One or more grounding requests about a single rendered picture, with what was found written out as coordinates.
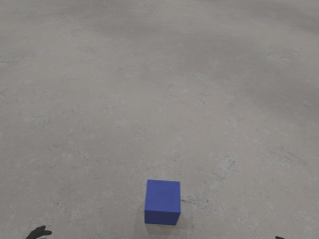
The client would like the robot left hand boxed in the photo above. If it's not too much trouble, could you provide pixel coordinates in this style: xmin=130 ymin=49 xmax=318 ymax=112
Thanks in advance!
xmin=26 ymin=225 xmax=52 ymax=239

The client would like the carton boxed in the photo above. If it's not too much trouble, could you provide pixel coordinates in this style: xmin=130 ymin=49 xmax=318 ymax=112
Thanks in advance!
xmin=145 ymin=179 xmax=181 ymax=226

